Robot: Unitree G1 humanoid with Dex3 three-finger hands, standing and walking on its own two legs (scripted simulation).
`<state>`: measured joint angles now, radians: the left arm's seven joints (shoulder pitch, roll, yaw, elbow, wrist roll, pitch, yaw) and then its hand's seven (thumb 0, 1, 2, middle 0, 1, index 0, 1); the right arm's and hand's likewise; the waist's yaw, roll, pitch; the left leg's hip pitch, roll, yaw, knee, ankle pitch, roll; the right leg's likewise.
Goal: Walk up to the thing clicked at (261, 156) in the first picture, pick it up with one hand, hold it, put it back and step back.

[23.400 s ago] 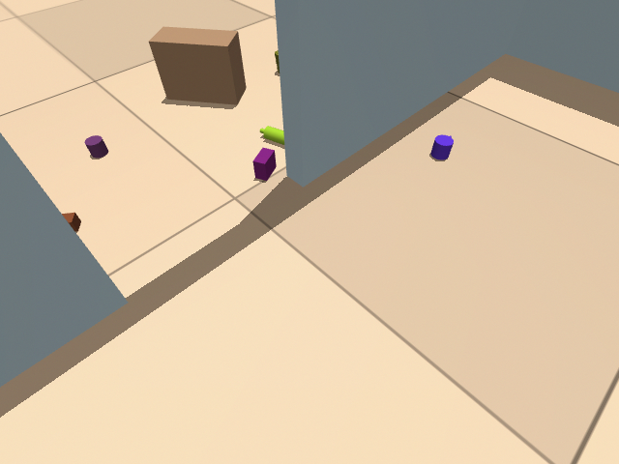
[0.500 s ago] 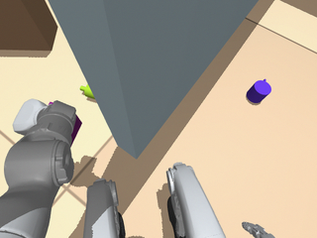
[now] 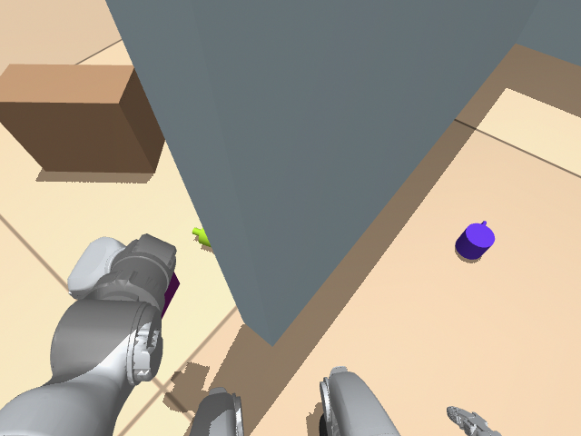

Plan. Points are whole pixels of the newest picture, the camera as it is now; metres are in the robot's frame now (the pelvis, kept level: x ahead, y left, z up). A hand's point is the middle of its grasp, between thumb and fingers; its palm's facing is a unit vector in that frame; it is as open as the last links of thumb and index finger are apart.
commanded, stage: lift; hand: left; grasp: from above
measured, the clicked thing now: (140, 292) +0.38 +0.23 -0.11
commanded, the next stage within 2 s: hold in 0.40 s
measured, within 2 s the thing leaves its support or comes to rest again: neither
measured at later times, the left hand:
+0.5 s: hand (95, 266) +0.37 +0.24 +0.02, palm faces -0.15 -0.44 -0.88, open 9.3 cm
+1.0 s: hand (91, 253) +0.38 +0.24 +0.04, palm faces -0.11 -0.43 -0.89, open 9.3 cm
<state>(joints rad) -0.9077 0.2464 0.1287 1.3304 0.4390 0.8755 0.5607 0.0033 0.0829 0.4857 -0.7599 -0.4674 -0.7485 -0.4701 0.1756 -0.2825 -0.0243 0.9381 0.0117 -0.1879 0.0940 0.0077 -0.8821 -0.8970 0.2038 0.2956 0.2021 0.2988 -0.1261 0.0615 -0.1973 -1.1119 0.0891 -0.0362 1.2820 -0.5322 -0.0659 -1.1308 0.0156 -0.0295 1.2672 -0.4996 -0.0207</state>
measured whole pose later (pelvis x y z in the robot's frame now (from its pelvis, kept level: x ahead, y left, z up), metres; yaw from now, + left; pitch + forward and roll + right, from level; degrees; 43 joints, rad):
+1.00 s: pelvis +0.06 +0.02 +0.08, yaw +1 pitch +11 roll +0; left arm -0.74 0.14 0.08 1.16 0.42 0.93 0.60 0.00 0.14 0.38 -0.78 -0.42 -0.76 -0.42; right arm 0.21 -0.28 -0.04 0.90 -0.01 -0.10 0.13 0.01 -0.89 -0.89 0.20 0.30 0.20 0.30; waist -0.06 0.04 -0.12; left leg -0.58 0.06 0.01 0.82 -0.43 -0.04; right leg -0.60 -0.01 -0.01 0.82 -0.41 0.01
